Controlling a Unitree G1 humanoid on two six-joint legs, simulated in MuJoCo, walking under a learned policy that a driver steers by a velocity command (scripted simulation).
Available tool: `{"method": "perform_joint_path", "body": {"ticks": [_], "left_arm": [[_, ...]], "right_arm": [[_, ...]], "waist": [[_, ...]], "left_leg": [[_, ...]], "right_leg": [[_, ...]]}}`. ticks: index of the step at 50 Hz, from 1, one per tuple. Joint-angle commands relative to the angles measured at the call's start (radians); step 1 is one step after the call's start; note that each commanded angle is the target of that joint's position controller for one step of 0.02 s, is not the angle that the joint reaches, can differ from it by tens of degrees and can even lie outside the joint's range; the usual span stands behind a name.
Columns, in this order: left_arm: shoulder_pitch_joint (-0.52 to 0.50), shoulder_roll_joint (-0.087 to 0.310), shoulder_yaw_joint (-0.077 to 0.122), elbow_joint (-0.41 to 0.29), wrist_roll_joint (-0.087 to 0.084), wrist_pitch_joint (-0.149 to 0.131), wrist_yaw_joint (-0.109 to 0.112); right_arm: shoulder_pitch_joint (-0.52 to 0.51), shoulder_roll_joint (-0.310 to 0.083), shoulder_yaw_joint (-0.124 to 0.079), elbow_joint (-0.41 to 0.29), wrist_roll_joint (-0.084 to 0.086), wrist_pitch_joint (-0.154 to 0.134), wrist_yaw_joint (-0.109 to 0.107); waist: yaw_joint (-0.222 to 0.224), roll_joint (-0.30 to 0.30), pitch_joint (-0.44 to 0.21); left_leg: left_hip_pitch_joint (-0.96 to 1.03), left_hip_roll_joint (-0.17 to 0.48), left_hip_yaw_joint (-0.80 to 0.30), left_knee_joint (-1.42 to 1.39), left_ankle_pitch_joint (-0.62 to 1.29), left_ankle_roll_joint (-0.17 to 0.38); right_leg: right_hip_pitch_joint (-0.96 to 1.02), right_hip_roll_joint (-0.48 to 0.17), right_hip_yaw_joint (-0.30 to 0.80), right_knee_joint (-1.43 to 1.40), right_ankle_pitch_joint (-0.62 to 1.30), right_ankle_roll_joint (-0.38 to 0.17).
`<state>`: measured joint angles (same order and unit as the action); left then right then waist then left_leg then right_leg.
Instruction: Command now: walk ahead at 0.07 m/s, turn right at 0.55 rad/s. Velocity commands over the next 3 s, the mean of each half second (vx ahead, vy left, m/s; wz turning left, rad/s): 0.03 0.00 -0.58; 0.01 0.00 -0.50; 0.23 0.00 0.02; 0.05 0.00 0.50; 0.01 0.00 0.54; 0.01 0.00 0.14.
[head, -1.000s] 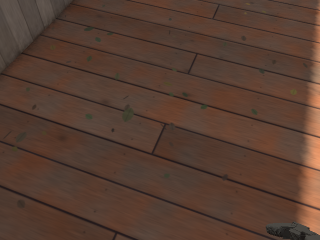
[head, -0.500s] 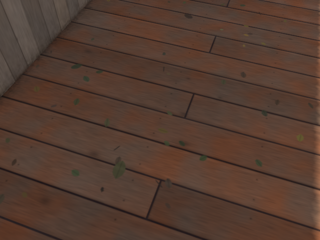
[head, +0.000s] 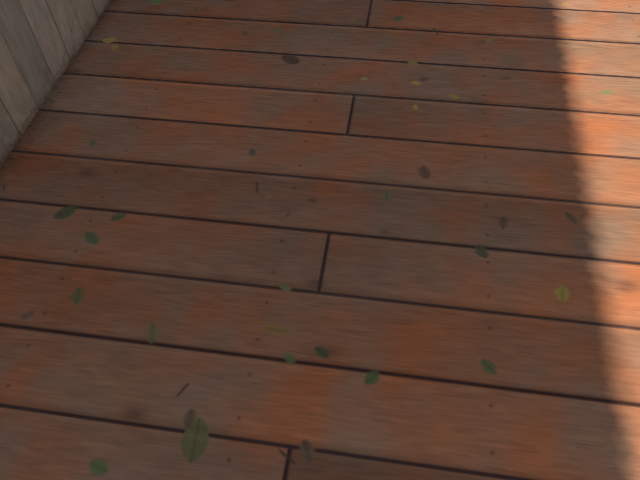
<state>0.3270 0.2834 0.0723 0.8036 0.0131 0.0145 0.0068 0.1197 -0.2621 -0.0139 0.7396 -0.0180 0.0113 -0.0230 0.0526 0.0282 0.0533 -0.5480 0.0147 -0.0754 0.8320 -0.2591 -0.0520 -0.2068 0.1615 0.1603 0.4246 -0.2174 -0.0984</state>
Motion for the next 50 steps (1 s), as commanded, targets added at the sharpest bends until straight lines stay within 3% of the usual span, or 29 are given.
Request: {"method": "perform_joint_path", "body": {"ticks": [1,4,5,6,7,8,9,10,12,13,15,19,24,27,28,29,30,31,32,33,34,36,39,47,48,50], "left_arm": [[0.035,0.169,0.045,-0.06,0.01,0.006,0.007],[-0.044,0.173,0.047,-0.088,-0.001,0.013,0.005],[-0.085,0.164,0.044,-0.104,-0.014,0.013,0.007],[-0.043,0.101,0.026,-0.12,-0.023,0.008,0.006],[0.06,0.065,0.02,-0.134,-0.022,0.013,0.013],[0.062,0.154,0.037,-0.1,0.017,0.023,0.019],[0.024,0.169,0.046,-0.089,0.019,0.029,0.013],[0.005,0.16,0.047,-0.085,0.013,0.037,0.003],[-0.009,0.145,0.041,-0.092,0.003,0.053,-0.022],[-0.016,0.142,0.038,-0.094,-0.004,0.058,-0.029],[-0.052,0.134,0.033,-0.11,-0.009,0.062,-0.036],[-0.114,0.114,0.021,-0.138,-0.001,0.071,-0.045],[-0.155,0.091,0.003,-0.169,-0.009,0.069,-0.056],[-0.139,0.09,0.001,-0.177,-0.012,0.058,-0.055],[-0.105,0.085,0.0,-0.168,-0.007,0.05,-0.051],[-0.08,0.105,0.005,-0.156,0.005,0.037,-0.04],[-0.069,0.201,0.023,-0.164,0.016,0.023,-0.027],[-0.035,0.328,0.058,-0.178,0.01,0.022,-0.027],[-0.002,0.276,0.053,-0.164,0.003,0.023,-0.025],[-0.056,0.221,0.034,-0.163,-0.002,0.025,-0.02],[-0.124,0.189,0.025,-0.171,-0.001,0.028,-0.015],[-0.152,0.161,0.016,-0.179,-0.008,0.025,-0.007],[-0.099,0.173,0.022,-0.164,-0.012,0.018,-0.011],[-0.051,0.159,0.012,-0.133,0.01,0.013,-0.004],[-0.037,0.163,0.013,-0.125,0.011,0.014,-0.004],[-0.031,0.161,0.011,-0.111,0.019,0.019,-0.008]], "right_arm": [[-0.021,-0.104,-0.022,-0.081,0.012,-0.021,-0.011],[0.059,-0.113,-0.022,-0.07,0.019,-0.036,-0.019],[0.113,-0.12,-0.025,-0.058,0.009,-0.045,-0.025],[0.135,-0.188,-0.038,-0.064,-0.005,-0.05,-0.038],[0.085,-0.271,-0.051,-0.085,0.001,-0.033,-0.034],[0.141,-0.219,-0.051,-0.074,0.014,-0.02,-0.027],[0.127,-0.154,-0.032,-0.082,0.013,-0.016,-0.025],[0.073,-0.124,-0.024,-0.092,0.009,-0.012,-0.024],[0.035,-0.131,-0.026,-0.102,-0.003,-0.01,-0.029],[0.045,-0.135,-0.029,-0.101,-0.007,-0.01,-0.027],[0.077,-0.14,-0.036,-0.096,-0.008,-0.013,-0.024],[0.125,-0.16,-0.05,-0.078,-0.009,-0.014,-0.018],[0.11,-0.189,-0.067,-0.076,-0.016,-0.009,0.003],[0.109,-0.211,-0.077,-0.069,-0.009,0.001,0.009],[0.098,-0.213,-0.079,-0.068,0.001,0.006,0.01],[0.13,-0.199,-0.079,-0.055,0.001,0.01,0.011],[0.174,-0.135,-0.066,-0.07,-0.011,0.018,0.018],[0.085,-0.108,-0.051,-0.142,-0.011,0.035,0.0],[0.051,-0.143,-0.057,-0.134,-0.011,0.046,-0.007],[0.064,-0.141,-0.061,-0.118,0.004,0.047,-0.002],[0.085,-0.146,-0.064,-0.099,0.01,0.039,0.002],[0.12,-0.162,-0.072,-0.075,-0.01,0.033,0.01],[0.104,-0.141,-0.068,-0.078,-0.005,0.039,0.016],[0.057,-0.113,-0.054,-0.075,0.005,0.045,0.008],[0.063,-0.114,-0.052,-0.073,0.002,0.042,0.01],[0.054,-0.114,-0.048,-0.072,-0.005,0.032,0.018]], "waist": [[-0.006,-0.134,-0.094],[-0.059,-0.151,-0.082],[-0.094,-0.132,-0.084],[-0.07,0.026,-0.138],[-0.004,0.251,-0.151],[-0.039,0.145,-0.173],[-0.034,0.059,-0.138],[-0.017,0.039,-0.099],[-0.013,0.127,-0.086],[-0.019,0.135,-0.093],[-0.038,0.13,-0.102],[-0.066,0.13,-0.096],[-0.075,0.158,-0.096],[-0.062,0.154,-0.103],[-0.035,0.128,-0.106],[-0.025,0.05,-0.105],[-0.043,-0.228,-0.085],[-0.006,-0.329,-0.036],[0.015,-0.202,-0.042],[-0.025,-0.168,-0.014],[-0.06,-0.155,-0.004],[-0.069,-0.178,-0.058],[-0.053,-0.129,-0.093],[-0.016,-0.147,-0.077],[-0.011,-0.146,-0.096],[-0.005,-0.162,-0.069]], "left_leg": [[0.016,-0.035,-0.004,-0.073,-0.071,0.017],[0.2,-0.056,-0.011,-0.32,-0.034,0.045],[0.337,-0.025,-0.027,-0.471,0.09,0.059],[0.483,0.179,-0.187,-0.53,0.22,0.112],[0.57,0.419,-0.462,-0.514,0.628,0.26],[0.549,0.437,-0.451,-0.48,0.721,0.337],[0.496,0.371,-0.337,-0.474,0.698,0.319],[0.445,0.298,-0.221,-0.488,0.628,0.278],[0.422,0.211,-0.089,-0.494,0.604,0.235],[0.423,0.197,-0.056,-0.493,0.608,0.234],[0.454,0.212,-0.035,-0.497,0.581,0.249],[0.485,0.258,-0.023,-0.509,0.476,0.272],[0.403,0.272,0.047,-0.49,0.375,0.252],[0.388,0.284,0.071,-0.427,0.355,0.222],[0.349,0.271,0.104,-0.368,0.314,0.186],[0.278,0.243,0.146,-0.276,0.206,0.124],[0.083,0.133,0.244,-0.016,-0.144,0.045],[-0.072,-0.017,0.164,0.129,-0.389,0.014],[-0.064,0.016,0.07,0.233,-0.361,0.014],[-0.056,0.026,0.045,0.253,-0.273,0.018],[-0.039,0.034,0.034,0.222,-0.192,0.02],[-0.009,0.015,0.05,0.246,-0.125,0.014],[-0.021,0.003,0.043,0.228,-0.108,0.004],[0.085,-0.013,0.049,-0.001,-0.15,0.029],[0.119,-0.021,0.058,-0.028,-0.161,0.036],[0.165,-0.036,0.075,-0.092,-0.189,0.052]], "right_leg": [[0.141,-0.295,0.273,0.021,0.667,-0.118],[0.089,-0.252,0.33,0.063,0.558,-0.062],[0.012,-0.211,0.319,0.11,0.446,-0.016],[-0.078,-0.138,0.208,0.273,0.152,0.041],[-0.272,0.049,-0.004,0.438,-0.454,0.082],[-0.299,-0.02,-0.066,0.646,-0.483,0.096],[-0.294,-0.048,-0.056,0.715,-0.406,0.104],[-0.284,-0.074,-0.059,0.737,-0.336,0.119],[-0.282,-0.081,-0.089,0.77,-0.25,0.146],[-0.281,-0.078,-0.101,0.774,-0.227,0.155],[-0.298,-0.083,-0.111,0.741,-0.212,0.163],[-0.3,-0.121,-0.131,0.61,-0.217,0.157],[-0.139,-0.144,-0.2,0.382,-0.236,0.119],[-0.055,-0.136,-0.233,0.218,-0.194,0.088],[0.021,-0.123,-0.243,0.09,-0.108,0.072],[0.104,-0.131,-0.181,-0.038,-0.022,0.059],[0.184,-0.367,0.158,-0.171,0.072,0.011],[0.091,-0.558,0.393,-0.151,0.376,-0.15],[0.087,-0.522,0.33,-0.132,0.407,-0.193],[0.059,-0.452,0.24,-0.125,0.374,-0.173],[0.047,-0.377,0.175,-0.127,0.326,-0.128],[0.088,-0.316,0.128,-0.106,0.421,-0.107],[0.134,-0.316,0.155,-0.095,0.423,-0.114],[0.104,-0.331,0.215,-0.098,0.298,-0.133],[0.093,-0.325,0.231,-0.115,0.164,-0.136],[0.04,-0.311,0.281,-0.167,-0.186,-0.144]]}}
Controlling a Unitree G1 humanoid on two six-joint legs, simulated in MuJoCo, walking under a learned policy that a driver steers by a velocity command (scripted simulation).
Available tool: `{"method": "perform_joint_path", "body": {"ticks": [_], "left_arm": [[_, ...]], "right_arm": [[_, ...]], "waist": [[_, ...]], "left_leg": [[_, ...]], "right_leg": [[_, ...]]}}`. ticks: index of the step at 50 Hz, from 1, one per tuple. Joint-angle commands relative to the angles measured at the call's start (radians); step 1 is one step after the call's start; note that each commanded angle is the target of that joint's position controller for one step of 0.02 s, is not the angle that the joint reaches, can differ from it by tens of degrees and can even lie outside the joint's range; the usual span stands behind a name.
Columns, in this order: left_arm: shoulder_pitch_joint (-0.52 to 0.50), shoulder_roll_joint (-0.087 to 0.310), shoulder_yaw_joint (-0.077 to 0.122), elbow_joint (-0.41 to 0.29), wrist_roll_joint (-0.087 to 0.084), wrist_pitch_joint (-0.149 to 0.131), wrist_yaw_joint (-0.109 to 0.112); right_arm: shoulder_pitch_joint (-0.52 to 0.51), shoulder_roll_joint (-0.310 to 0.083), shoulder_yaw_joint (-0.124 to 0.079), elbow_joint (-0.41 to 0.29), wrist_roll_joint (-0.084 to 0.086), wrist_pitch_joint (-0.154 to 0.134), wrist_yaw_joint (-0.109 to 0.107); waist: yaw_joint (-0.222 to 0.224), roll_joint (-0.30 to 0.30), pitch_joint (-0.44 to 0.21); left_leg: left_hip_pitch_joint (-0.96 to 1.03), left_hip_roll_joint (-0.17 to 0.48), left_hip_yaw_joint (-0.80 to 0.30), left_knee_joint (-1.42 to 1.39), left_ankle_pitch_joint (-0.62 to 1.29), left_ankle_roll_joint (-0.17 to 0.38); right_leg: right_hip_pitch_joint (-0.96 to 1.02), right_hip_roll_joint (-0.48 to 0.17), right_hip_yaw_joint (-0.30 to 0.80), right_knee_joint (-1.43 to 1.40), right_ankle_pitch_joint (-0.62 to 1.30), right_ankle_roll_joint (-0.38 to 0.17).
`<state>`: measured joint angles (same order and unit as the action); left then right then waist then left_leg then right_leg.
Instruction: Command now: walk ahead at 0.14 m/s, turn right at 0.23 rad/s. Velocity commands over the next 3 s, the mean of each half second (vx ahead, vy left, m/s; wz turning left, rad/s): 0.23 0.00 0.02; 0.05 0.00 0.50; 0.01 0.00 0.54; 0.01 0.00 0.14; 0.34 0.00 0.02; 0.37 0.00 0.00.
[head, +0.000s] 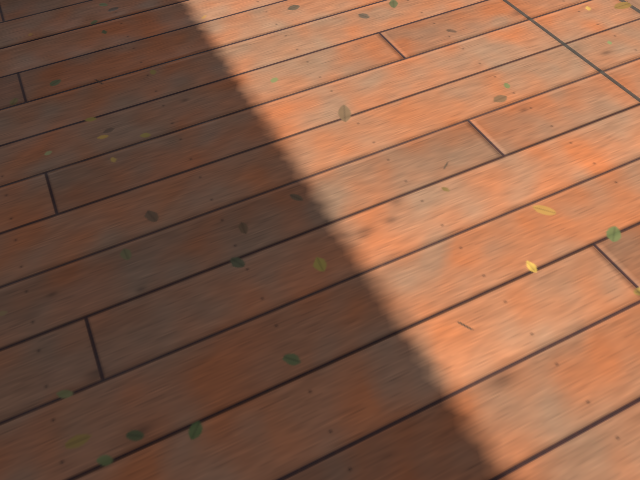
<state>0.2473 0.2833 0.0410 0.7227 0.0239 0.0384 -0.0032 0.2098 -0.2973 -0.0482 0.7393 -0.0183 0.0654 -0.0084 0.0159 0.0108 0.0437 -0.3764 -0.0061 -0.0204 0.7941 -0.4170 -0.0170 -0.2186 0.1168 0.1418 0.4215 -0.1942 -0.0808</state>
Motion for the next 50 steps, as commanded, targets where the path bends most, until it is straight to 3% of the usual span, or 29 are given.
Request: {"method": "perform_joint_path", "body": {"ticks": [1,2,4,5,6,7,8,9,10,13,17,19,21,23,25,26,27,28,29,30,31,32,35,39,42,46,48,49,50], "left_arm": [[0.045,0.16,0.04,-0.024,0.011,-0.004,0.0],[0.036,0.157,0.039,-0.018,0.01,-0.003,-0.002],[-0.002,0.136,0.032,-0.015,-0.004,-0.006,0.005],[-0.019,0.092,0.02,-0.026,-0.007,-0.018,0.008],[-0.028,0.018,0.0,-0.05,-0.018,-0.035,0.006],[-0.099,0.103,0.019,-0.068,0.011,-0.045,0.011],[-0.094,0.129,0.03,-0.063,0.017,-0.053,0.005],[-0.046,0.126,0.03,-0.031,0.013,-0.059,-0.01],[-0.013,0.125,0.031,-0.006,0.014,-0.061,-0.022],[-0.052,0.08,0.021,0.004,0.026,-0.063,-0.041],[-0.137,0.015,-0.004,-0.015,0.016,-0.063,-0.031],[-0.183,0.01,-0.01,-0.028,0.004,-0.06,-0.025],[-0.193,0.029,-0.008,-0.03,-0.006,-0.058,-0.013],[-0.14,0.054,-0.002,-0.014,-0.012,-0.061,0.001],[-0.004,0.091,0.011,0.024,-0.001,-0.08,0.022],[0.103,0.167,0.029,0.032,0.022,-0.093,0.037],[0.108,0.247,0.044,0.008,0.012,-0.079,0.038],[0.112,0.191,0.042,0.013,-0.025,-0.062,0.032],[0.036,0.118,0.02,-0.005,-0.026,-0.059,0.034],[-0.044,0.07,0.005,-0.017,-0.019,-0.056,0.039],[-0.074,0.055,-0.002,-0.021,-0.012,-0.055,0.047],[-0.078,0.056,-0.001,-0.016,-0.008,-0.055,0.053],[-0.065,0.063,0.004,-0.007,0.0,-0.065,0.053],[-0.065,0.079,0.012,-0.004,0.007,-0.058,0.049],[-0.064,0.108,0.023,-0.004,0.012,-0.051,0.039],[-0.047,0.15,0.04,0.001,0.009,-0.038,0.026],[-0.03,0.153,0.047,0.012,0.003,-0.027,0.021],[0.015,0.119,0.043,0.02,0.006,-0.018,0.014],[-0.008,0.041,0.021,-0.052,-0.001,-0.008,0.017]], "right_arm": [[-0.033,-0.076,-0.012,-0.069,-0.004,-0.028,0.006],[-0.013,-0.066,-0.008,-0.061,-0.003,-0.036,0.006],[0.082,-0.03,0.003,-0.019,-0.005,-0.061,-0.004],[0.139,-0.063,-0.001,-0.003,-0.013,-0.077,-0.015],[0.214,-0.153,-0.015,0.003,-0.019,-0.088,-0.023],[0.222,-0.236,-0.045,0.037,-0.021,-0.089,-0.016],[0.183,-0.189,-0.037,0.042,-0.011,-0.094,-0.01],[0.126,-0.138,-0.024,0.035,0.001,-0.102,-0.002],[0.098,-0.115,-0.019,0.029,0.004,-0.108,0.004],[0.153,-0.072,-0.008,0.067,0.009,-0.134,0.012],[0.24,-0.061,-0.005,0.126,0.01,-0.133,0.011],[0.265,-0.084,-0.011,0.14,0.007,-0.122,0.005],[0.262,-0.106,-0.018,0.138,0.005,-0.109,0.002],[0.229,-0.113,-0.023,0.125,0.006,-0.101,-0.003],[0.165,-0.118,-0.028,0.106,0.027,-0.103,-0.004],[0.159,-0.071,-0.015,0.065,0.044,-0.11,-0.001],[0.312,0.031,0.003,0.056,0.057,-0.097,-0.013],[0.317,-0.077,-0.025,0.091,0.022,-0.067,-0.027],[0.262,-0.088,-0.035,0.093,0.007,-0.053,-0.022],[0.212,-0.069,-0.034,0.087,0.001,-0.046,-0.011],[0.184,-0.061,-0.037,0.08,-0.003,-0.036,-0.001],[0.188,-0.052,-0.038,0.081,-0.007,-0.025,0.009],[0.182,-0.039,-0.039,0.068,-0.001,-0.008,0.021],[0.075,-0.035,-0.032,0.013,-0.007,0.014,0.039],[0.016,-0.032,-0.023,-0.025,-0.002,0.018,0.055],[-0.008,-0.043,-0.024,-0.061,0.005,0.008,0.058],[0.047,-0.052,-0.026,-0.05,0.004,-0.011,0.052],[0.074,-0.106,-0.038,-0.047,-0.005,-0.024,0.039],[0.054,-0.263,-0.073,-0.087,-0.005,-0.03,0.031]], "waist": [[0.027,-0.149,-0.037],[0.01,-0.138,-0.016],[-0.065,-0.073,0.012],[-0.09,0.014,0.006],[-0.109,0.192,-0.047],[-0.114,0.141,0.091],[-0.067,0.081,0.149],[-0.028,0.08,0.146],[-0.012,0.102,0.117],[-0.03,0.09,0.071],[-0.051,0.098,0.039],[-0.067,0.124,0.022],[-0.068,0.137,0.002],[-0.041,0.138,-0.022],[0.041,0.091,-0.073],[0.069,-0.027,-0.193],[0.011,-0.253,-0.347],[0.023,-0.168,-0.353],[-0.003,-0.1,-0.215],[-0.022,-0.094,-0.119],[-0.034,-0.127,-0.076],[-0.042,-0.153,-0.062],[-0.054,-0.13,-0.091],[-0.034,-0.148,-0.07],[-0.019,-0.15,-0.071],[-0.013,-0.14,-0.085],[-0.043,-0.08,-0.095],[-0.045,0.086,-0.074],[-0.032,0.348,-0.023]], "left_leg": [[0.026,-0.023,0.028,-0.098,-0.048,0.028],[0.085,-0.03,0.037,-0.167,-0.043,0.043],[0.319,-0.036,0.046,-0.419,0.093,0.084],[0.446,0.065,-0.084,-0.499,0.007,0.106],[0.533,0.308,-0.418,-0.643,-0.274,0.168],[0.38,0.396,-0.611,-0.721,-0.398,0.244],[0.33,0.372,-0.568,-0.718,-0.386,0.257],[0.331,0.31,-0.479,-0.715,-0.307,0.229],[0.345,0.26,-0.388,-0.716,-0.204,0.202],[0.371,0.195,-0.243,-0.699,0.136,0.206],[0.361,0.151,-0.123,-0.556,0.806,0.207],[0.342,0.144,-0.117,-0.488,0.922,0.193],[0.334,0.147,-0.144,-0.428,0.97,0.182],[0.318,0.147,-0.193,-0.367,0.95,0.155],[0.246,0.102,-0.195,-0.206,0.859,0.105],[0.109,0.049,-0.162,0.001,0.569,0.07],[-0.058,-0.1,-0.045,0.274,-0.231,0.055],[-0.073,-0.071,-0.043,0.397,-0.271,0.062],[-0.101,-0.036,-0.053,0.43,-0.197,0.06],[-0.113,-0.007,-0.04,0.405,-0.127,0.05],[-0.105,0.01,-0.034,0.385,-0.079,0.035],[-0.078,0.008,-0.015,0.392,-0.043,0.019],[-0.059,-0.004,0.0,0.367,-0.008,0.0],[-0.078,0.027,0.022,0.211,0.034,-0.002],[-0.002,0.032,0.055,0.072,0.027,0.013],[0.082,0.016,0.096,-0.086,0.008,0.045],[0.22,-0.008,0.086,-0.296,0.121,0.073],[0.266,0.096,-0.103,-0.486,0.128,0.1],[0.268,0.39,-0.547,-0.575,0.293,0.226]], "right_leg": [[0.016,-0.265,0.324,-0.18,-0.315,-0.161],[-0.029,-0.26,0.336,-0.182,-0.368,-0.155],[-0.187,-0.202,0.307,-0.125,-0.437,-0.108],[-0.308,-0.144,0.243,-0.006,-0.442,-0.056],[-0.412,-0.013,0.038,0.288,-0.393,0.001],[-0.528,0.008,-0.017,0.402,-0.315,0.01],[-0.531,-0.052,0.022,0.469,-0.235,0.011],[-0.513,-0.075,0.004,0.49,-0.172,0.022],[-0.49,-0.089,-0.03,0.505,-0.126,0.036],[-0.481,-0.129,-0.115,0.545,-0.028,0.065],[-0.402,-0.118,-0.191,0.406,-0.012,0.112],[-0.338,-0.092,-0.203,0.322,0.009,0.11],[-0.28,-0.068,-0.197,0.259,0.022,0.097],[-0.177,-0.054,-0.169,0.173,0.028,0.073],[0.056,-0.081,-0.14,-0.015,0.191,0.041],[0.29,-0.294,0.027,-0.014,0.403,-0.006],[0.466,-0.598,0.294,0.044,0.819,-0.14],[0.349,-0.588,0.329,0.01,0.699,-0.19],[0.23,-0.523,0.23,-0.043,0.518,-0.169],[0.132,-0.457,0.133,-0.094,0.409,-0.137],[0.073,-0.413,0.058,-0.125,0.375,-0.116],[0.025,-0.38,-0.004,-0.14,0.391,-0.115],[0.008,-0.38,-0.083,-0.141,0.415,-0.137],[-0.003,-0.402,-0.115,-0.178,0.154,-0.144],[-0.032,-0.414,-0.146,-0.169,0.061,-0.137],[-0.016,-0.446,-0.164,-0.096,0.074,-0.112],[-0.075,-0.417,-0.228,0.024,0.049,-0.032],[-0.156,-0.344,-0.308,0.204,-0.077,0.045],[-0.419,-0.141,-0.347,0.409,-0.437,0.131]]}}
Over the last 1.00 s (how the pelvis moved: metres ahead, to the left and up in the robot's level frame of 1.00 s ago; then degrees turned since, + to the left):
0.01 0.01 0.00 -32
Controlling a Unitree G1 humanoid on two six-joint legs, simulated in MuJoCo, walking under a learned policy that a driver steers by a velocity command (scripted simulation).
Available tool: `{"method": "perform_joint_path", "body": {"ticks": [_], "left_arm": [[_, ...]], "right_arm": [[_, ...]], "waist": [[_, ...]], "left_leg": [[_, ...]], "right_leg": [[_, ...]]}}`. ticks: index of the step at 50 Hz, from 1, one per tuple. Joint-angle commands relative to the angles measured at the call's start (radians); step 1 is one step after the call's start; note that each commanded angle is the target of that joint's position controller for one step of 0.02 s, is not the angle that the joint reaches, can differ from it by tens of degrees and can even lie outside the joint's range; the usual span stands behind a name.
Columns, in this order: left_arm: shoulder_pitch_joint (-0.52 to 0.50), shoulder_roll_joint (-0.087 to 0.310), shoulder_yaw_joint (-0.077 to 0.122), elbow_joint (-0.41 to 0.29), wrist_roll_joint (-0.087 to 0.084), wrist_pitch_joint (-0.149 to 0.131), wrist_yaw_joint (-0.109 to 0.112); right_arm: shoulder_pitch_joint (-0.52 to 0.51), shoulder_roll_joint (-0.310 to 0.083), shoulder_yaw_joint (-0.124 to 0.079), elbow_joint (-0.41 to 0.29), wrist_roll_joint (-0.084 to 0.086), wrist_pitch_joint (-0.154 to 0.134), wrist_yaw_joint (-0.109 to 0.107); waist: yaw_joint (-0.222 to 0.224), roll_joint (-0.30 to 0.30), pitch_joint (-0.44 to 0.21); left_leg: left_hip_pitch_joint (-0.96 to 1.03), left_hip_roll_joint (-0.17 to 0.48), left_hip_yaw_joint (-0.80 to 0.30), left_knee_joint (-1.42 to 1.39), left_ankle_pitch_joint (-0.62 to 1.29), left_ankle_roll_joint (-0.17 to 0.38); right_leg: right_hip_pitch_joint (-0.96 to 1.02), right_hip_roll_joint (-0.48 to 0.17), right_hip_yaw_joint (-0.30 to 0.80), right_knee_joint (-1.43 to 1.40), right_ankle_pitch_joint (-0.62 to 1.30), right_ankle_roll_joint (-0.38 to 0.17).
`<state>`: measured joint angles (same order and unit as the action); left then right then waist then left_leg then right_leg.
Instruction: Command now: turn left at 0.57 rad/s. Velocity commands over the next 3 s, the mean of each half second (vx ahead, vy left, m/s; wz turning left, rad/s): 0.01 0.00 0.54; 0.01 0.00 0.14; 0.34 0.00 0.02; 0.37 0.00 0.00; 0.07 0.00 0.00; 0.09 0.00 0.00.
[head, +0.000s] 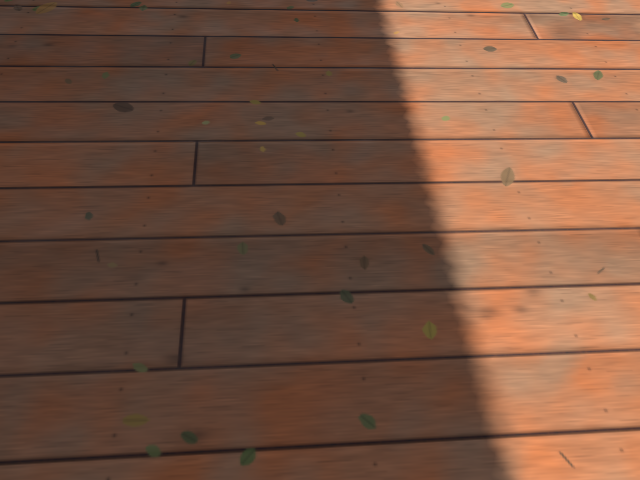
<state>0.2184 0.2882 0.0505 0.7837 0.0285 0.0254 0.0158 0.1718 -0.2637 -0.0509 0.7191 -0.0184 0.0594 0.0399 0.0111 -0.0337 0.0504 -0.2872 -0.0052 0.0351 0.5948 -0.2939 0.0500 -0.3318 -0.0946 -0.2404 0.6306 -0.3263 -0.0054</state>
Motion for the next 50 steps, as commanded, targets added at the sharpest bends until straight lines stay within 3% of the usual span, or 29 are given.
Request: {"method": "perform_joint_path", "body": {"ticks": [1,2,3,5,6,8,15,19,22,23,24,25,26,27,28,30,33,36,38,39,40,41,42,43,45,47,48,50], "left_arm": [[-0.077,0.09,0.021,-0.121,0.007,0.021,0.01],[-0.057,0.074,0.02,-0.116,-0.009,0.028,0.006],[-0.029,0.077,0.021,-0.099,-0.018,0.022,0.003],[0.017,0.102,0.031,-0.069,0.008,0.012,-0.001],[0.021,0.102,0.034,-0.069,0.008,0.012,-0.005],[0.003,0.084,0.03,-0.081,-0.002,0.017,-0.007],[-0.07,0.07,0.018,-0.126,-0.011,0.02,0.005],[-0.042,0.074,0.013,-0.134,-0.023,0.008,0.013],[0.046,0.058,0.006,-0.114,-0.024,-0.007,0.024],[0.055,0.085,0.011,-0.112,-0.012,-0.015,0.032],[0.027,0.148,0.014,-0.136,0.005,-0.021,0.037],[-0.008,0.217,0.032,-0.141,0.003,-0.015,0.026],[-0.004,0.164,0.022,-0.138,-0.003,-0.017,0.017],[-0.054,0.111,0.006,-0.139,-0.013,-0.022,0.012],[-0.092,0.089,0.0,-0.144,-0.009,-0.023,0.01],[-0.088,0.079,-0.004,-0.134,-0.011,-0.03,0.016],[-0.028,0.075,-0.006,-0.097,-0.013,-0.033,0.015],[0.005,0.099,0.001,-0.065,-0.007,-0.024,0.007],[0.01,0.109,0.005,-0.045,-0.009,-0.015,0.002],[0.006,0.108,0.005,-0.035,-0.013,-0.013,0.002],[0.019,0.095,0.002,-0.03,-0.013,-0.018,0.002],[0.028,0.068,-0.005,-0.041,-0.016,-0.027,-0.004],[0.033,0.025,-0.017,-0.034,-0.027,-0.024,-0.005],[0.014,0.045,-0.016,-0.009,-0.014,-0.019,0.0],[-0.005,0.07,-0.006,0.022,-0.013,-0.019,-0.001],[0.01,0.07,-0.005,0.047,-0.014,-0.022,-0.003],[0.026,0.057,-0.009,0.068,-0.014,-0.023,-0.004],[0.013,0.06,-0.003,0.082,-0.005,-0.017,-0.007]], "right_arm": [[0.162,-0.284,-0.08,-0.042,-0.012,-0.02,-0.029],[0.121,-0.237,-0.065,-0.041,-0.005,-0.019,-0.038],[0.047,-0.198,-0.054,-0.052,0.002,-0.016,-0.041],[-0.022,-0.156,-0.043,-0.078,0.009,-0.02,-0.044],[-0.003,-0.148,-0.04,-0.078,0.014,-0.023,-0.041],[0.036,-0.163,-0.046,-0.069,0.016,-0.029,-0.036],[0.1,-0.196,-0.064,-0.061,-0.001,-0.023,-0.037],[0.062,-0.201,-0.069,-0.069,-0.005,-0.019,-0.029],[0.006,-0.176,-0.06,-0.069,0.008,-0.015,-0.032],[0.016,-0.146,-0.05,-0.07,0.015,-0.018,-0.037],[0.086,-0.064,-0.029,-0.069,0.01,-0.022,-0.039],[0.06,-0.134,-0.048,-0.077,-0.001,-0.018,-0.048],[0.064,-0.167,-0.058,-0.06,-0.015,-0.015,-0.051],[0.076,-0.158,-0.059,-0.035,-0.008,-0.013,-0.044],[0.097,-0.146,-0.056,-0.014,0.0,-0.01,-0.039],[0.108,-0.125,-0.048,0.005,0.0,-0.005,-0.029],[0.053,-0.089,-0.027,0.009,0.008,0.001,-0.03],[0.024,-0.072,-0.009,0.024,0.015,0.006,-0.039],[0.053,-0.07,-0.004,0.05,0.02,0.001,-0.048],[0.077,-0.065,0.001,0.068,0.016,-0.007,-0.053],[0.074,-0.088,0.0,0.075,0.005,-0.019,-0.06],[0.076,-0.137,-0.003,0.073,-0.011,-0.033,-0.068],[0.006,-0.147,0.0,0.084,0.001,-0.04,-0.065],[-0.023,-0.097,0.013,0.082,0.004,-0.047,-0.058],[-0.006,-0.093,0.018,0.109,0.001,-0.054,-0.062],[0.034,-0.099,0.02,0.149,0.009,-0.06,-0.072],[0.053,-0.096,0.02,0.168,0.008,-0.059,-0.072],[0.087,-0.133,0.003,0.189,0.002,-0.048,-0.069]], "waist": [[-0.096,0.227,-0.014],[-0.047,0.191,-0.018],[-0.007,0.16,-0.006],[0.012,0.176,-0.061],[0.008,0.151,-0.093],[-0.006,0.121,-0.106],[-0.052,0.156,-0.086],[-0.035,0.167,-0.109],[0.022,0.156,-0.119],[0.02,0.098,-0.118],[-0.023,-0.123,-0.133],[-0.006,-0.211,-0.065],[-0.013,-0.107,-0.05],[-0.04,-0.066,-0.028],[-0.056,-0.067,-0.026],[-0.048,-0.111,-0.051],[-0.008,-0.108,-0.07],[0.018,-0.147,-0.076],[-0.001,-0.141,-0.072],[-0.023,-0.115,-0.07],[-0.018,-0.08,-0.087],[0.0,0.017,-0.124],[0.047,0.153,-0.077],[0.028,0.13,-0.061],[0.005,0.115,-0.03],[0.002,0.12,-0.031],[0.0,0.114,-0.052],[-0.022,0.138,-0.001]], "left_leg": [[0.117,0.388,-0.54,-0.342,0.29,0.244],[0.097,0.323,-0.446,-0.319,0.309,0.236],[0.084,0.249,-0.367,-0.319,0.274,0.193],[0.134,0.174,-0.301,-0.286,0.394,0.166],[0.157,0.172,-0.301,-0.271,0.458,0.17],[0.195,0.174,-0.32,-0.26,0.476,0.178],[0.185,0.173,-0.45,-0.238,0.354,0.201],[0.133,0.157,-0.503,-0.206,0.434,0.177],[0.047,0.101,-0.495,-0.153,0.395,0.1],[-0.026,0.054,-0.461,-0.107,0.238,0.046],[-0.119,-0.063,-0.315,0.08,-0.079,-0.01],[-0.198,-0.178,-0.175,0.22,-0.297,-0.028],[-0.166,-0.13,-0.216,0.351,-0.278,-0.035],[-0.151,-0.121,-0.221,0.403,-0.218,-0.04],[-0.134,-0.12,-0.211,0.434,-0.168,-0.053],[-0.134,-0.119,-0.188,0.419,-0.138,-0.076],[-0.105,-0.091,-0.152,0.257,-0.149,-0.097],[-0.002,-0.067,-0.074,0.045,-0.178,-0.086],[0.075,-0.065,-0.047,-0.132,-0.07,-0.065],[0.157,-0.052,-0.05,-0.281,0.08,-0.052],[0.248,-0.006,-0.121,-0.329,0.176,-0.037],[0.331,0.117,-0.248,-0.318,0.27,-0.013],[0.167,0.172,-0.284,-0.272,0.347,0.04],[0.123,0.158,-0.274,-0.27,0.273,0.043],[0.117,0.099,-0.231,-0.276,0.209,0.011],[0.131,0.085,-0.216,-0.278,0.231,0.004],[0.148,0.078,-0.216,-0.292,0.123,0.012],[0.121,0.087,-0.278,-0.329,-0.288,0.069]], "right_leg": [[-0.293,0.071,0.206,0.379,-0.293,0.049],[-0.282,0.062,0.249,0.423,-0.211,0.045],[-0.267,0.054,0.268,0.41,-0.116,0.037],[-0.246,0.074,0.251,0.441,-0.037,0.034],[-0.235,0.081,0.253,0.459,-0.035,0.038],[-0.247,0.082,0.262,0.43,-0.035,0.048],[-0.199,0.11,0.282,0.214,-0.085,0.041],[-0.067,0.141,0.279,0.094,-0.1,0.017],[0.147,0.146,0.261,-0.194,0.05,-0.009],[0.234,0.068,0.33,-0.307,0.091,-0.026],[0.302,-0.184,0.591,-0.411,0.069,-0.076],[0.163,-0.289,0.736,-0.404,0.23,-0.206],[0.125,-0.272,0.698,-0.391,0.284,-0.243],[0.103,-0.21,0.603,-0.375,0.307,-0.226],[0.104,-0.147,0.515,-0.36,0.355,-0.195],[0.171,-0.094,0.434,-0.331,0.48,-0.179],[0.254,-0.092,0.413,-0.299,0.525,-0.185],[0.257,-0.087,0.423,-0.275,0.508,-0.189],[0.241,-0.08,0.43,-0.243,0.54,-0.176],[0.205,-0.072,0.421,-0.224,0.546,-0.146],[0.147,-0.068,0.428,-0.219,0.493,-0.104],[0.08,-0.035,0.392,-0.181,0.381,-0.064],[0.139,0.053,0.316,-0.255,0.148,-0.042],[0.204,0.05,0.316,-0.273,0.139,-0.031],[0.211,0.041,0.327,-0.273,0.221,-0.035],[0.213,0.027,0.334,-0.273,0.274,-0.039],[0.212,0.04,0.321,-0.271,0.187,-0.039],[0.105,0.113,0.257,-0.163,-0.092,-0.05]]}}
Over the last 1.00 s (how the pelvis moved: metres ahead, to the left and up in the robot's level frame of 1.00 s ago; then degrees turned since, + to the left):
0.15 0.01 -0.02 22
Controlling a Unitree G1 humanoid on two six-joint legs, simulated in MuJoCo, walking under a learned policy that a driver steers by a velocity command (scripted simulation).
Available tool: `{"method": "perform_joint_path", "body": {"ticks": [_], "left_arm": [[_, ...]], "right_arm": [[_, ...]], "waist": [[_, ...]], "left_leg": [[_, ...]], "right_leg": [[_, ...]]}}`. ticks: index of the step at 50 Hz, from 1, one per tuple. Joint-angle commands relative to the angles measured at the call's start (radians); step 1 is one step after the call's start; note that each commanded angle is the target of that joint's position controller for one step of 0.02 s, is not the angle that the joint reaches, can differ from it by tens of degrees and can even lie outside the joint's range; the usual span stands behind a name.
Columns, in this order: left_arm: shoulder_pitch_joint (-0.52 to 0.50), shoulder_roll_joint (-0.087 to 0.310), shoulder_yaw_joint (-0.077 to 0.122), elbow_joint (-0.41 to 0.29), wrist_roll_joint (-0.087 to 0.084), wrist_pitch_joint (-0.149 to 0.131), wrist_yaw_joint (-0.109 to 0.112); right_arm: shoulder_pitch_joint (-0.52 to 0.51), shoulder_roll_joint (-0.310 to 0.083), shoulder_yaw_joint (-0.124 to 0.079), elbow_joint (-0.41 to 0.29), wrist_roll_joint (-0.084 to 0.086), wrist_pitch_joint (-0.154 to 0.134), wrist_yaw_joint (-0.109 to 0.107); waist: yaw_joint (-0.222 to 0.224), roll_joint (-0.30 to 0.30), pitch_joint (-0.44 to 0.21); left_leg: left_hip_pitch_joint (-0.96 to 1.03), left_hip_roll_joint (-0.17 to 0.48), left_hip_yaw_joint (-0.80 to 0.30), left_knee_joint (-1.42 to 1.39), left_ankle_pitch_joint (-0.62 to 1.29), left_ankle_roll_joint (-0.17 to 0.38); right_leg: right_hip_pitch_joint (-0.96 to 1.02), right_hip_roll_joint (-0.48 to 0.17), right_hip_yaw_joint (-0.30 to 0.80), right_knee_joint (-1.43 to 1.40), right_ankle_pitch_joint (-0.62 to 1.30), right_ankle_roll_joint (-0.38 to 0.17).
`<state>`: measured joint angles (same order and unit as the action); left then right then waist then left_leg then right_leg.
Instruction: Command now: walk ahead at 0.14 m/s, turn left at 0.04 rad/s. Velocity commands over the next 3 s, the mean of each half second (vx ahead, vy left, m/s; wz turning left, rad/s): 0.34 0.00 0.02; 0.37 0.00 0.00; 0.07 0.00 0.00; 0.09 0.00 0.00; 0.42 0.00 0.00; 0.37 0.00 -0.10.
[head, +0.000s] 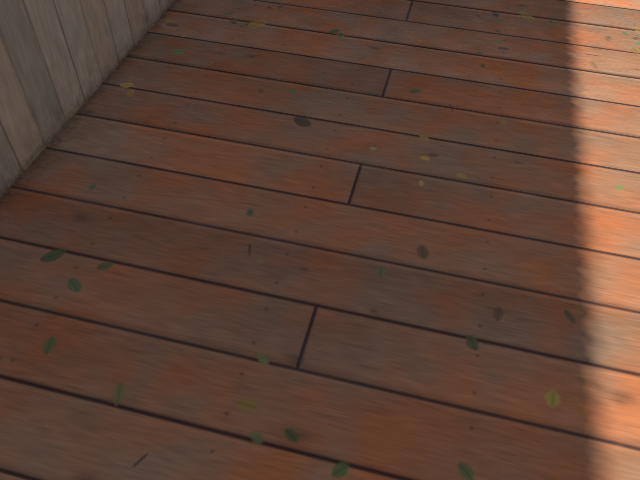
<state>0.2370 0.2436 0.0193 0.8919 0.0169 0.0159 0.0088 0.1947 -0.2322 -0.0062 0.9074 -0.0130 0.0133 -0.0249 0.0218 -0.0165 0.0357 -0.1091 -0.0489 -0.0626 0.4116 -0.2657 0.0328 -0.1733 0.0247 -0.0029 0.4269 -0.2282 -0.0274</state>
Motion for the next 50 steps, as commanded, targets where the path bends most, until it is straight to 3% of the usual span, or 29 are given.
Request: {"method": "perform_joint_path", "body": {"ticks": [1,3,5,8,10,11,12,13,14,15,16,17,19,22,26,30,33,35,36,37,38,39,40,41,43,44,46,48,50], "left_arm": [[-0.032,0.102,0.029,-0.034,0.013,-0.005,-0.005],[-0.068,0.079,0.025,-0.053,0.02,-0.012,-0.013],[-0.077,0.097,0.031,-0.064,0.015,-0.03,-0.019],[-0.063,0.097,0.036,-0.059,0.008,-0.056,-0.033],[0.032,0.075,0.037,-0.024,0.003,-0.061,-0.033],[0.126,0.078,0.043,0.018,0.002,-0.063,-0.028],[0.233,0.114,0.056,0.054,0.007,-0.07,-0.018],[0.347,0.219,0.079,0.065,0.019,-0.08,-0.007],[0.358,0.232,0.079,0.084,0.014,-0.075,-0.012],[0.251,0.19,0.066,0.057,0.011,-0.073,-0.014],[0.17,0.15,0.056,0.032,0.007,-0.08,-0.017],[0.138,0.132,0.05,0.023,0.005,-0.089,-0.017],[0.162,0.102,0.037,0.042,0.004,-0.106,-0.014],[0.258,0.088,0.028,0.093,-0.006,-0.115,-0.012],[0.298,0.07,0.016,0.123,-0.003,-0.112,-0.006],[0.316,0.077,0.013,0.149,0.0,-0.114,0.0],[0.275,0.092,0.015,0.158,0.0,-0.116,0.005],[0.241,0.113,0.022,0.157,0.005,-0.11,0.008],[0.226,0.118,0.023,0.154,0.0,-0.104,0.007],[0.244,0.078,0.012,0.129,-0.003,-0.103,0.003],[0.385,-0.04,-0.004,0.13,-0.032,-0.097,-0.007],[0.302,0.074,0.024,0.133,-0.01,-0.092,0.002],[0.215,0.074,0.027,0.104,-0.008,-0.097,0.002],[0.181,0.059,0.026,0.101,-0.003,-0.1,0.003],[0.196,0.031,0.026,0.111,0.016,-0.074,-0.004],[0.203,0.011,0.025,0.115,0.016,-0.062,-0.007],[0.198,-0.006,0.024,0.115,0.015,-0.044,-0.01],[0.155,-0.007,0.022,0.108,0.014,-0.033,-0.008],[0.085,-0.012,0.015,0.093,0.01,-0.029,-0.004]], "right_arm": [[0.087,-0.185,-0.049,0.006,-0.005,0.004,-0.002],[0.105,-0.204,-0.062,0.013,-0.006,0.002,0.002],[0.105,-0.189,-0.063,0.019,-0.013,-0.017,0.005],[0.078,-0.186,-0.071,0.026,-0.006,-0.044,0.011],[0.032,-0.189,-0.075,0.023,0.004,-0.05,0.017],[0.021,-0.18,-0.075,0.022,0.004,-0.051,0.018],[0.015,-0.143,-0.064,0.016,-0.006,-0.057,0.02],[-0.006,-0.047,-0.035,-0.024,0.001,-0.065,0.029],[-0.02,-0.109,-0.051,-0.034,-0.016,-0.066,0.03],[-0.011,-0.13,-0.057,-0.027,-0.022,-0.067,0.037],[0.007,-0.121,-0.054,-0.009,-0.018,-0.071,0.05],[0.02,-0.11,-0.051,0.004,-0.016,-0.075,0.057],[0.018,-0.1,-0.047,0.017,-0.031,-0.068,0.066],[-0.049,-0.082,-0.041,-0.003,-0.029,-0.055,0.07],[-0.213,-0.057,-0.026,-0.065,-0.023,-0.05,0.07],[-0.313,-0.039,-0.011,-0.108,-0.011,-0.054,0.067],[-0.256,-0.065,-0.021,-0.108,-0.01,-0.061,0.053],[-0.044,-0.107,-0.044,-0.042,-0.009,-0.071,0.036],[0.118,-0.129,-0.059,0.01,-0.015,-0.08,0.025],[0.276,-0.204,-0.081,0.039,-0.04,-0.084,0.013],[0.268,-0.262,-0.093,0.035,-0.052,-0.081,0.016],[0.184,-0.212,-0.09,0.028,-0.002,-0.074,0.026],[0.07,-0.151,-0.071,0.01,0.009,-0.08,0.026],[0.035,-0.093,-0.057,0.013,0.005,-0.092,0.031],[0.048,-0.027,-0.034,0.046,0.004,-0.108,0.025],[0.07,-0.02,-0.028,0.061,0.001,-0.116,0.024],[0.094,-0.054,-0.029,0.08,-0.001,-0.126,0.024],[0.099,-0.072,-0.025,0.088,-0.005,-0.122,0.022],[0.108,-0.063,-0.016,0.097,-0.005,-0.111,0.018]], "waist": [[-0.052,0.146,0.07],[-0.069,0.187,0.159],[-0.062,0.158,0.153],[-0.038,0.134,0.098],[0.023,0.12,0.07],[0.061,0.08,0.052],[0.103,-0.004,0.022],[0.142,-0.264,-0.032],[0.111,-0.222,0.026],[0.041,-0.1,0.103],[0.003,-0.047,0.121],[-0.016,-0.039,0.102],[-0.014,-0.053,0.061],[-0.002,-0.056,0.052],[0.024,-0.058,0.089],[0.038,-0.076,0.108],[-0.013,-0.078,0.074],[-0.102,-0.082,-0.045],[-0.171,-0.062,-0.125],[-0.206,0.035,-0.238],[-0.108,0.24,-0.327],[-0.109,0.075,-0.248],[-0.063,0.058,-0.1],[-0.04,0.018,-0.045],[0.009,0.041,-0.03],[0.019,0.05,-0.037],[0.04,0.061,-0.047],[0.045,0.073,-0.048],[0.03,0.095,-0.044]], "left_leg": [[-0.075,0.181,-0.262,-0.204,-0.489,0.127],[-0.106,0.298,-0.408,-0.3,-0.59,0.205],[-0.044,0.332,-0.428,-0.316,-0.466,0.233],[-0.011,0.272,-0.293,-0.279,-0.256,0.202],[-0.14,0.22,-0.192,-0.217,-0.206,0.167],[-0.243,0.183,-0.155,-0.141,-0.214,0.148],[-0.365,0.13,-0.095,0.011,-0.199,0.121],[-0.514,0.001,0.056,0.369,-0.218,0.066],[-0.6,-0.029,0.024,0.555,-0.279,0.072],[-0.616,0.04,-0.024,0.643,-0.196,0.089],[-0.595,0.08,-0.02,0.648,-0.096,0.087],[-0.567,0.104,-0.002,0.632,-0.029,0.076],[-0.543,0.117,0.04,0.63,0.054,0.048],[-0.605,0.12,0.088,0.619,0.097,0.015],[-0.627,0.102,0.142,0.458,0.157,-0.012],[-0.516,0.066,0.182,0.239,0.216,0.012],[-0.385,0.03,0.184,0.166,0.186,0.07],[-0.175,-0.021,0.181,0.132,0.129,0.11],[0.031,-0.006,0.162,0.07,0.159,0.134],[0.266,0.211,-0.077,0.055,-0.013,0.18],[0.472,0.494,-0.601,-0.052,0.048,0.343],[0.354,0.445,-0.608,-0.124,0.089,0.334],[0.189,0.415,-0.404,-0.133,0.251,0.305],[0.077,0.369,-0.283,-0.144,0.478,0.28],[-0.045,0.294,-0.104,-0.154,0.718,0.222],[-0.068,0.281,-0.063,-0.156,0.8,0.211],[-0.086,0.263,-0.003,-0.155,0.915,0.21],[-0.089,0.237,0.047,-0.15,0.942,0.193],[-0.09,0.207,0.084,-0.141,0.926,0.163]], "right_leg": [[-0.153,0.016,-0.008,0.115,-0.253,-0.03],[-0.269,-0.005,-0.04,0.255,-0.223,-0.036],[-0.352,-0.047,-0.003,0.341,-0.239,-0.045],[-0.265,-0.049,-0.024,0.241,-0.181,-0.046],[-0.024,-0.015,-0.078,0.08,-0.063,-0.052],[0.145,0.021,-0.097,0.02,-0.031,-0.046],[0.31,-0.027,-0.005,-0.032,-0.102,-0.051],[0.4,-0.299,0.434,-0.251,-0.47,-0.119],[0.296,-0.413,0.685,-0.349,-0.607,-0.186],[0.205,-0.397,0.615,-0.336,-0.593,-0.194],[0.157,-0.345,0.512,-0.329,-0.477,-0.174],[0.154,-0.298,0.416,-0.336,-0.339,-0.151],[0.182,-0.24,0.275,-0.326,-0.065,-0.132],[0.233,-0.22,0.173,-0.295,0.255,-0.139],[0.208,-0.192,0.1,-0.298,0.425,-0.145],[0.201,-0.2,0.064,-0.3,0.536,-0.146],[0.252,-0.229,0.043,-0.215,0.798,-0.133],[0.283,-0.224,0.023,0.031,1.011,-0.11],[0.201,-0.196,-0.001,0.232,0.918,-0.096],[0.006,-0.144,-0.031,0.53,0.555,-0.088],[-0.35,0.062,-0.034,0.911,-0.307,-0.045],[-0.414,0.025,0.077,0.97,-0.251,-0.061],[-0.414,-0.023,0.071,0.927,-0.154,-0.06],[-0.367,-0.048,0.064,0.882,-0.119,-0.055],[-0.259,-0.073,0.061,0.789,-0.117,-0.035],[-0.225,-0.065,0.053,0.752,-0.114,-0.026],[-0.213,-0.049,0.032,0.686,-0.089,-0.009],[-0.226,-0.051,0.008,0.581,-0.038,0.0],[-0.212,-0.052,-0.02,0.448,0.019,0.005]]}}
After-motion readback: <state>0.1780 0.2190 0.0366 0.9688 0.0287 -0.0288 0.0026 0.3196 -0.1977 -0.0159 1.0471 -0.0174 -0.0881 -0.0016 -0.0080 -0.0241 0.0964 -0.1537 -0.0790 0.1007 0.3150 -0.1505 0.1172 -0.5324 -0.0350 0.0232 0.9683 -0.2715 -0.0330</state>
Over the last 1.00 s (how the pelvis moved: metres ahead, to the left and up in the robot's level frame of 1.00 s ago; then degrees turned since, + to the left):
-0.01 -0.02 0.02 18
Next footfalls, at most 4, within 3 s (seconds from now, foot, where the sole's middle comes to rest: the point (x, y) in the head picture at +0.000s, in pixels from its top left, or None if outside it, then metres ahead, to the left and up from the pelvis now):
0.74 left None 0.45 0.04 -0.78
1.20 right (397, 472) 0.55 -0.13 -0.78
2.14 right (418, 415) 0.68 -0.19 -0.78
2.68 left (336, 295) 1.00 0.00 -0.78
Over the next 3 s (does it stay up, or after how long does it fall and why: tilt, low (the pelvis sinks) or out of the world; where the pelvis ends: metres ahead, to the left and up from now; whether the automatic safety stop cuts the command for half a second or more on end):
stays up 0.98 -0.07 0.00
